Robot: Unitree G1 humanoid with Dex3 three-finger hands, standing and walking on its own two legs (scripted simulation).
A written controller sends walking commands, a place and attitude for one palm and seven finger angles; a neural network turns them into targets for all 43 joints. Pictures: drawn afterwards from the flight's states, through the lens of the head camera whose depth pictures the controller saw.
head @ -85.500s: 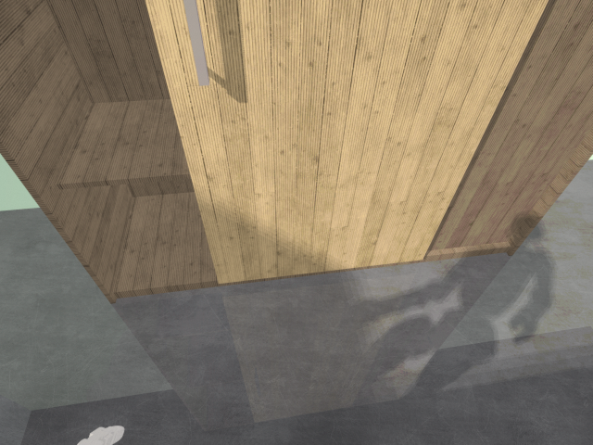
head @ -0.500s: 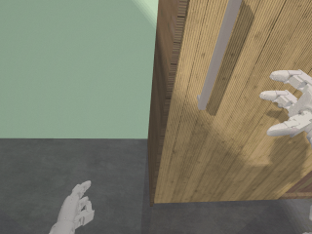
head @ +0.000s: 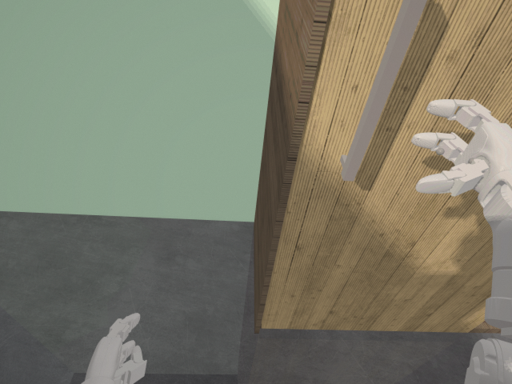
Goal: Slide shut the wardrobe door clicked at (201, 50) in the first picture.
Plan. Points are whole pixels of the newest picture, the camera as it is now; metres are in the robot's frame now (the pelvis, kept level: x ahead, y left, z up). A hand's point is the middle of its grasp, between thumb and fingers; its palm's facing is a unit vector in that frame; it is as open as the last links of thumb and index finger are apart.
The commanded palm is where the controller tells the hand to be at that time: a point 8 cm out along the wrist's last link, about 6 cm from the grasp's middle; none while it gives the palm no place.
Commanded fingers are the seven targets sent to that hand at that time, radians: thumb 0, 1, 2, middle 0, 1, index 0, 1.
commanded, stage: move the hooked fingers beside the handle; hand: right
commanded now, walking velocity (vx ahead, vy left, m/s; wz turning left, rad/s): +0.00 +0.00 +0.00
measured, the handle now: (374, 89) +0.48 -0.14 +0.27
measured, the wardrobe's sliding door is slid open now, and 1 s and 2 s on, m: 0.00 0.00 0.00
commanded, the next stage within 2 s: feel for the door with the fingertips in 1.30 s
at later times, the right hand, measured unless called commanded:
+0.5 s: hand (424, 138) +0.41 -0.21 +0.24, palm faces +0.02 +1.00 -0.02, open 14.0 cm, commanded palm +0.39 -0.26 +0.24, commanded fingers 0.00 0.50 -0.30 0.30 1.20 0.30 1.20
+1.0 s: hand (422, 139) +0.41 -0.21 +0.24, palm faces +0.01 +1.00 -0.02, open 14.0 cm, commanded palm +0.38 -0.26 +0.24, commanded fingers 0.00 0.50 -0.30 0.30 1.20 0.30 1.20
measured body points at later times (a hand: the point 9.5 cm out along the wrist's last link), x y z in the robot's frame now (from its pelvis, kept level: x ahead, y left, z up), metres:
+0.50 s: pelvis +0.01 +0.00 +0.00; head +0.00 +0.01 +0.45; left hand +0.15 +0.26 -0.10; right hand +0.40 -0.27 +0.24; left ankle -0.02 +0.10 -0.74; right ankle +0.00 -0.12 -0.74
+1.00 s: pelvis +0.01 -0.01 +0.00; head -0.01 +0.00 +0.45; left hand +0.15 +0.25 -0.10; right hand +0.40 -0.26 +0.24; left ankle -0.02 +0.10 -0.74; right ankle +0.00 -0.12 -0.74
